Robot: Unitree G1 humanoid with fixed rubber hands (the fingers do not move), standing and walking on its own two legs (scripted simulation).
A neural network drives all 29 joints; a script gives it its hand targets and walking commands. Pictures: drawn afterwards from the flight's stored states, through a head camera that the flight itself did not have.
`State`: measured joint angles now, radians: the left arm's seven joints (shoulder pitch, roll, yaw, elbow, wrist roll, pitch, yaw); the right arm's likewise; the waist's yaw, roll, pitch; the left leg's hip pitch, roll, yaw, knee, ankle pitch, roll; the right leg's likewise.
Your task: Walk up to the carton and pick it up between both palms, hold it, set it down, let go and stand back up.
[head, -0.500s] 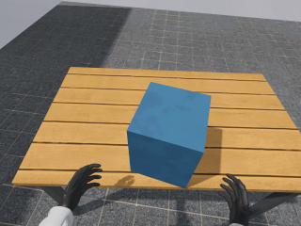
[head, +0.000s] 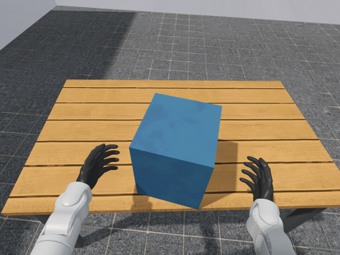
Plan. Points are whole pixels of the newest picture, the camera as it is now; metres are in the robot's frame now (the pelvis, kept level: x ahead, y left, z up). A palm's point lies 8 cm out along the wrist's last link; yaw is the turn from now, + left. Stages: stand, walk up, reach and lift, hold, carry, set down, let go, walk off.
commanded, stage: reach and lift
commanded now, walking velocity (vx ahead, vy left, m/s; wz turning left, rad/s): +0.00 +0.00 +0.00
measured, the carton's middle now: (177, 152) +0.40 -0.01 -0.05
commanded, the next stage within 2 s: none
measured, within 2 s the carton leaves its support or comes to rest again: neither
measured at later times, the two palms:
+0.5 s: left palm (99, 140) +0.36 +0.20 +0.06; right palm (261, 171) +0.29 -0.19 +0.04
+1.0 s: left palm (111, 109) +0.43 +0.17 +0.10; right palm (263, 142) +0.34 -0.20 +0.08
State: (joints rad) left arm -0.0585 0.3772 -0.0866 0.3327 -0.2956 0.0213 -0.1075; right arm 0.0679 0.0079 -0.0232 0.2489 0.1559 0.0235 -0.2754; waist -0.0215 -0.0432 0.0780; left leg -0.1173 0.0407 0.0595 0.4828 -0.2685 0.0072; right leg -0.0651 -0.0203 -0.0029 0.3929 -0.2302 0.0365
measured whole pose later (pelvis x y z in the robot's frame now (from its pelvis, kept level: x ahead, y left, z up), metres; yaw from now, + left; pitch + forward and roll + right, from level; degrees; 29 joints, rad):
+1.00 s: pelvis -0.01 +0.01 +0.00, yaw +0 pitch +5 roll -2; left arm -0.77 0.37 -0.06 0.87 -0.28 0.13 -0.06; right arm -0.52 -0.09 -0.09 0.61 0.24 0.12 -0.24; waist -0.12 -0.02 -0.04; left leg -0.36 0.04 0.06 0.49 -0.23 0.02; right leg -0.30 -0.02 0.00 0.37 -0.17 0.05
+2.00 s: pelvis -0.03 +0.02 -0.05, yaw +0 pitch +28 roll -5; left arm -1.01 0.25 -0.09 1.41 -0.18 -0.35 0.01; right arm -0.78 -0.01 -0.24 1.21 0.10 -0.36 -0.22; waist -0.16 0.03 -0.27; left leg -1.04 0.05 0.00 0.84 -0.29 0.02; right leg -0.94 -0.02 -0.05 0.71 -0.25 0.05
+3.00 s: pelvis -0.01 +0.00 -0.02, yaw +2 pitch +23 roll -4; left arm -1.00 0.15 0.33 1.54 0.30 -0.53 -0.01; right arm -0.70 0.13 -0.70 1.22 -0.39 -0.63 -0.19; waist -0.11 0.01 -0.15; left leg -0.79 0.05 -0.03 0.65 -0.25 0.00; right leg -0.67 -0.01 -0.08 0.48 -0.20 0.03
